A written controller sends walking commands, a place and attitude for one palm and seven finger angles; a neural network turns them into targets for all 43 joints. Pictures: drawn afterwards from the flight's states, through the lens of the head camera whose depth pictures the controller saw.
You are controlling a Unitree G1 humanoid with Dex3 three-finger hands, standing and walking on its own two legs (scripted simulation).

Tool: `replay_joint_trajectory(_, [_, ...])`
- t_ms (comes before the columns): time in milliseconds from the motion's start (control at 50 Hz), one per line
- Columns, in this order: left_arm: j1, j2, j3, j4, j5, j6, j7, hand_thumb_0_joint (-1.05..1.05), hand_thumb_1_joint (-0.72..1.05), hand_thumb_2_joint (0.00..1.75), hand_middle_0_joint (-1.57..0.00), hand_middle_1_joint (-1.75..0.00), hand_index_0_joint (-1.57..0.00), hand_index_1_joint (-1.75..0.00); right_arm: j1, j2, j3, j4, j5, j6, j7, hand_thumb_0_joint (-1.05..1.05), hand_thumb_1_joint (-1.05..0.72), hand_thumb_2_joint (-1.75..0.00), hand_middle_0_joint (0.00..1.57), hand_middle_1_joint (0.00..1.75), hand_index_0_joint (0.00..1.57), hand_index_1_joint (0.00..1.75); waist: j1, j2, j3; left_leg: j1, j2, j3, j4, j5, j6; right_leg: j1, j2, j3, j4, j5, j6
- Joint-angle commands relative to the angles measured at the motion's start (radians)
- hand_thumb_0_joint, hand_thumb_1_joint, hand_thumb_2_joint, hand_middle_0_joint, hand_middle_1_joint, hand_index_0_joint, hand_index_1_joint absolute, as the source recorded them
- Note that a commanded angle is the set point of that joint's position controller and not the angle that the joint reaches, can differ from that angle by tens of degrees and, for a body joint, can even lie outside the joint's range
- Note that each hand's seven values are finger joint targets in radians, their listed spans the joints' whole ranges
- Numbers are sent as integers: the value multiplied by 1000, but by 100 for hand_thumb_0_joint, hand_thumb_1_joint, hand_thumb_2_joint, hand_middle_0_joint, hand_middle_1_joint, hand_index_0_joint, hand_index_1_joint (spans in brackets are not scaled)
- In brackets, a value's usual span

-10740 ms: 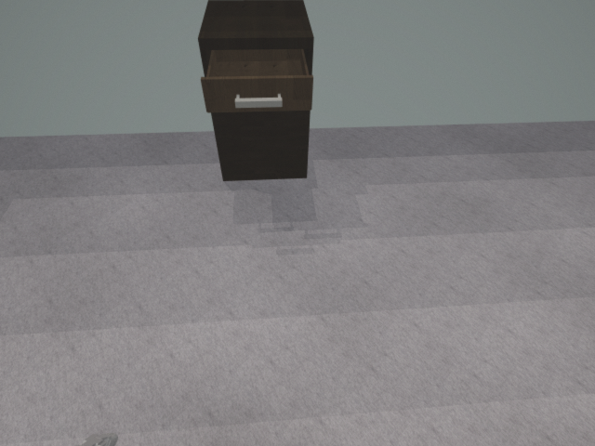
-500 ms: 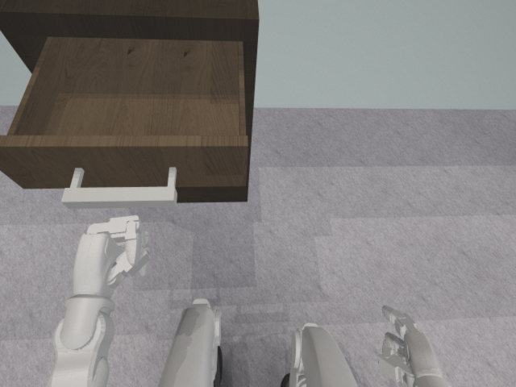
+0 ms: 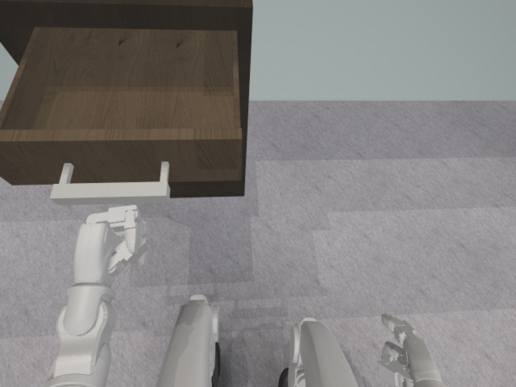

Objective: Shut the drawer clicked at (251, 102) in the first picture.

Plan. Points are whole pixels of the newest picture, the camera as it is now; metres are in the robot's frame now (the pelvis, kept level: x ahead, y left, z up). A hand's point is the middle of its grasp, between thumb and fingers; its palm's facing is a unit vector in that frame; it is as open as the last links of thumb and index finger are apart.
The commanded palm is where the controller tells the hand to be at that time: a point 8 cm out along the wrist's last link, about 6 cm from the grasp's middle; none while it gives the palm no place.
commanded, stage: push the drawer shut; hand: left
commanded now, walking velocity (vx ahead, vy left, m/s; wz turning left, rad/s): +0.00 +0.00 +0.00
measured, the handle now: (115, 181) +0.40 +0.25 +0.01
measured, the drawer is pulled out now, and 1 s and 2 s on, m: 0.23 0.16 0.04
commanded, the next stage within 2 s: none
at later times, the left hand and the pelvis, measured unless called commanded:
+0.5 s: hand (144, 226) +0.34 +0.19 +0.00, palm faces +0.07 -1.00 -0.06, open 2.9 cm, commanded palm +0.34 +0.24 +0.01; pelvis +0.00 -0.01 -0.01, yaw +0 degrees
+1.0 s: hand (143, 186) +0.40 +0.21 +0.00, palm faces +0.07 -1.00 -0.05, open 2.8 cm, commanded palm +0.40 +0.24 +0.01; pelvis -0.02 +0.00 -0.01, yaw -1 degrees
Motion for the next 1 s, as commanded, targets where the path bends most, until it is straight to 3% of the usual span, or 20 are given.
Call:
replay_joint_trajectory(0, [-113, 112, 58, -207, -29, -73, -15, 0, 90, 90, -140, -160, -140, -160, 11, -155, -68, -117, 7, -42, -16, 0, -90, -90, 20, 30, 20, 30, -5, 53, -405, 503, -46, -30, -175, 194, 19, 80, 32, 36, -243, 280, -16])
replay_joint_trajectory(20, [-81, 129, 77, -194, -29, -68, -18, 0, 90, 90, -140, -160, -140, -160, 13, -156, -68, -121, 9, -40, -16, 0, -90, -90, 20, 30, 20, 30, 4, 47, -400, 493, -46, -29, -178, 201, 18, 94, 34, 37, -242, 286, -18])
replay_joint_trajectory(100, [-110, 118, 65, -190, -31, -53, -21, 0, 90, 90, -140, -160, -140, -160, 13, -155, -68, -123, 13, -34, -16, 0, -90, -90, 20, 30, 20, 30, -8, 39, -377, 478, -45, -24, -175, 199, 21, 94, 34, 38, -246, 294, -13])
replay_joint_trajectory(140, [-170, 128, 69, -203, -29, -60, -14, 0, 90, 90, -140, -160, -140, -160, 24, -155, -68, -111, 9, -39, -19, 0, -90, -90, 20, 30, 20, 30, -23, 45, -384, 479, -44, -29, -160, 214, 24, 77, 35, 37, -236, 305, -13])
replay_joint_trajectory(240, [-267, 151, 89, -142, -25, -74, -18, 0, 90, 90, -140, -160, -140, -160, 29, -159, -66, -92, 6, -44, -26, 0, -90, -90, 20, 30, 20, 30, -32, 51, -377, 456, -45, -22, -143, 189, 24, 67, 37, 46, -239, 285, -13])
replay_joint_trajectory(280, [-273, 160, 98, -119, -23, -68, -24, 0, 90, 90, -140, -160, -140, -160, 29, -162, -66, -94, 7, -41, -27, 0, -90, -90, 20, 30, 20, 30, -22, 58, -404, 471, -44, -19, -146, 200, 22, 78, 35, 49, -241, 295, -14])
replay_joint_trajectory(400, [-409, 184, 113, -84, -34, -51, -41, 0, 90, 90, -140, -160, -140, -160, 38, -169, -62, -80, 10, -39, -38, 0, -90, -90, 20, 30, 20, 30, -41, 60, -401, 464, -43, -22, -139, 173, 25, 61, 34, 53, -248, 274, -9])
replay_joint_trajectory(440, [-472, 204, 127, -52, -31, -53, -40, 0, 90, 90, -140, -160, -140, -160, 48, -172, -60, -68, 10, -42, -46, 0, -90, -90, 20, 30, 20, 30, -58, 32, -389, 433, -41, -23, -127, 144, 30, 51, 37, 59, -250, 249, -7])
replay_joint_trajectory(480, [-527, 206, 124, -35, -29, -58, -43, 0, 90, 90, -140, -160, -140, -160, 48, -170, -57, -58, 10, -43, -49, 0, -90, -90, 20, 30, 20, 30, -56, 66, -395, 443, -44, -22, -131, 123, 27, 40, 36, 61, -255, 228, -8])
replay_joint_trajectory(600, [-672, 236, 128, 46, -23, -52, -48, 0, 90, 90, -140, -160, -140, -160, 64, -181, -50, -40, 9, -43, -62, 0, -90, -90, 20, 30, 20, 30, -73, 72, -400, 450, -46, -33, -137, 67, 26, 5, 37, 56, -255, 186, -9])
replay_joint_trajectory(660, [-739, 249, 126, 76, -16, -47, -49, 0, 90, 90, -140, -160, -140, -160, 75, -187, -47, -34, 8, -41, -65, 0, -90, -90, 20, 30, 20, 30, -76, 92, -424, 479, -45, -46, -148, 52, 24, -21, 37, 48, -247, 179, -11])
replay_joint_trajectory(700, [-763, 260, 132, 115, -14, -37, -48, 0, 90, 90, -140, -160, -140, -160, 83, -187, -44, -30, 8, -37, -64, 0, -90, -90, 20, 30, 20, 30, -73, 104, -405, 471, -46, -46, -156, 38, 22, -15, 37, 48, -254, 172, -13])
replay_joint_trajectory(740, [-800, 283, 152, 140, -12, -37, -43, 0, 90, 90, -140, -160, -140, -160, 94, -192, -44, -25, 6, -36, -66, 0, -90, -90, 20, 30, 20, 30, -78, 89, -427, 481, -44, -56, -156, 39, 24, -23, 39, 41, -243, 174, -12])
replay_joint_trajectory(780, [-823, 278, 150, 153, -9, -40, -40, 0, 90, 90, -140, -160, -140, -160, 98, -191, -44, -23, 4, -31, -64, 0, -90, -90, 20, 30, 20, 30, -75, 112, -439, 504, -43, -55, -163, 57, 21, -25, 37, 40, -246, 187, -12])
replay_joint_trajectory(920, [-922, 328, 188, 275, 10, -59, -30, 0, 90, 90, -140, -160, -140, -160, 121, -198, -39, -9, -4, -17, -55, 0, -90, -90, 20, 30, 20, 30, -84, 95, -409, 471, -42, -63, -173, 14, 19, -38, 40, 33, -238, 163, -12])
replay_joint_trajectory(940, [-928, 328, 187, 278, 15, -66, -30, 0, 90, 90, -140, -160, -140, -160, 128, -198, -39, -10, -6, -17, -52, 0, -90, -90, 20, 30, 20, 30, -77, 140, -419, 506, -42, -71, -181, 25, 16, -61, 40, 29, -231, 170, -17])
replay_joint_trajectory(980, [-947, 303, 172, 274, 21, -75, -25, 0, 90, 90, -140, -160, -140, -160, 133, -201, -44, -6, -10, -12, -46, 0, -90, -90, 20, 30, 20, 30, -80, 158, -455, 561, -38, -87, -192, 46, 10, -85, 37, 21, -221, 189, -17])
